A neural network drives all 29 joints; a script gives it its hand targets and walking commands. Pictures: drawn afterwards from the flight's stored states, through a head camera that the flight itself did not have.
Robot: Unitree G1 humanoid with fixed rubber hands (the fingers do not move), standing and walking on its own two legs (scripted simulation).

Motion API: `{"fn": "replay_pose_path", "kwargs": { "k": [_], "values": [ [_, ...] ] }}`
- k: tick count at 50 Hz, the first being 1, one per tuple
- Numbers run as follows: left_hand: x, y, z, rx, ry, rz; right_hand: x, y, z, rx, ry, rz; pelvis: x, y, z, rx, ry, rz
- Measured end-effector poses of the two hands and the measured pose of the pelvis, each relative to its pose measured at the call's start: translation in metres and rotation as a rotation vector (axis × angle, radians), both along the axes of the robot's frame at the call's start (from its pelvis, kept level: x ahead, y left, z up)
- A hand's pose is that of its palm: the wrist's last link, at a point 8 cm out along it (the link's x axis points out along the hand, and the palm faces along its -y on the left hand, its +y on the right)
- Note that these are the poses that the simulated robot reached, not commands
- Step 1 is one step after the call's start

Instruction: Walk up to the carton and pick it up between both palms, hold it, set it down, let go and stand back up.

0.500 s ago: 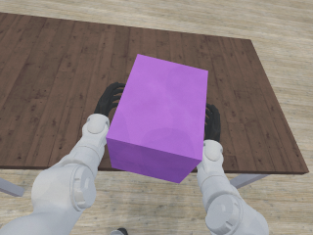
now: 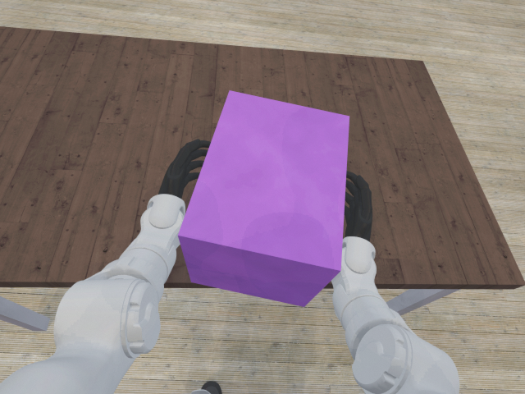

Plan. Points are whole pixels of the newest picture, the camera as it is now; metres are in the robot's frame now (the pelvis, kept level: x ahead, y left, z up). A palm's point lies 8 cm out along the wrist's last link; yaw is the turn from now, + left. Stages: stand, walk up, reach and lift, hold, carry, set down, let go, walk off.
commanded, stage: reach and lift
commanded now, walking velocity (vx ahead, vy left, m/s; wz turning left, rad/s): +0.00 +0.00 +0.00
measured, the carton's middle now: (267, 201) +0.43 +0.00 -0.01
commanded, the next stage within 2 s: none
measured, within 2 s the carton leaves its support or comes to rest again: leaves its support in 0.56 s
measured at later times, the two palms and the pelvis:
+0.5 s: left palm (180, 187) +0.43 +0.14 +0.02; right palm (361, 221) +0.39 -0.15 +0.01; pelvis +0.01 -0.01 +0.00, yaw +1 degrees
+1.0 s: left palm (167, 133) +0.43 +0.14 +0.14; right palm (390, 176) +0.40 -0.15 +0.12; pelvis +0.02 -0.01 +0.02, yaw +1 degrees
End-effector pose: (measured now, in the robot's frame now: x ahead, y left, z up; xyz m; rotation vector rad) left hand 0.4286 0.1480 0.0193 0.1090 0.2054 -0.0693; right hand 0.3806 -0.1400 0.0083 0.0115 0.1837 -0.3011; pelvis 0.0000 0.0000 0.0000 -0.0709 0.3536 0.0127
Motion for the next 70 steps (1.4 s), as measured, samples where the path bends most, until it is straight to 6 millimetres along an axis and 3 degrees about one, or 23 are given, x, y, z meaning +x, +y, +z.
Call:
{"fn": "replay_pose_path", "kwargs": {
  "k": [13, 28, 34, 43, 54, 59, 70],
  "values": [
    [-0.002, 0.001, 0.000, 0.023, 0.009, 0.025, 0.005, 0.000, -0.002, 0.007, -0.002, 0.027, 0.006, -0.005, 0.002, 0.003, 0.020, 0.000],
    [0.001, -0.011, 0.005, 0.009, 0.025, 0.036, 0.010, -0.013, 0.006, -0.001, 0.018, 0.038, 0.015, -0.013, 0.001, 0.005, 0.016, 0.012],
    [0.004, -0.015, 0.025, 0.009, -0.019, 0.028, 0.011, -0.016, 0.027, 0.020, -0.024, 0.029, 0.020, -0.012, 0.001, 0.012, -0.006, 0.011],
    [0.006, -0.010, 0.087, 0.041, -0.073, 0.039, 0.018, -0.011, 0.082, 0.032, -0.066, 0.045, 0.022, -0.009, 0.011, 0.030, -0.144, 0.015],
    [-0.008, -0.003, 0.135, 0.009, -0.050, 0.088, 0.015, -0.005, 0.130, 0.014, -0.041, 0.090, 0.014, -0.008, 0.020, 0.041, -0.312, 0.013],
    [-0.018, -0.002, 0.136, -0.016, -0.018, 0.100, 0.009, -0.005, 0.133, 0.011, -0.011, 0.102, 0.007, -0.010, 0.021, 0.049, -0.370, 0.018],
    [-0.038, -0.007, 0.130, -0.005, -0.001, 0.121, -0.007, -0.009, 0.118, 0.003, 0.005, 0.125, -0.002, -0.013, 0.022, 0.052, -0.383, 0.021]
  ]
}}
